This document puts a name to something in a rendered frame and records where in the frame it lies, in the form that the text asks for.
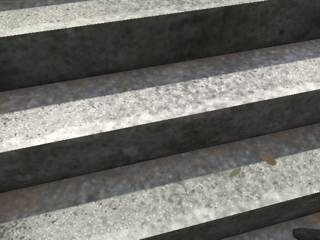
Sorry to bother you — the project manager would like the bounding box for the right robot hand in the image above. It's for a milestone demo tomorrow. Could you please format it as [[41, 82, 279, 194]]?
[[292, 228, 320, 240]]

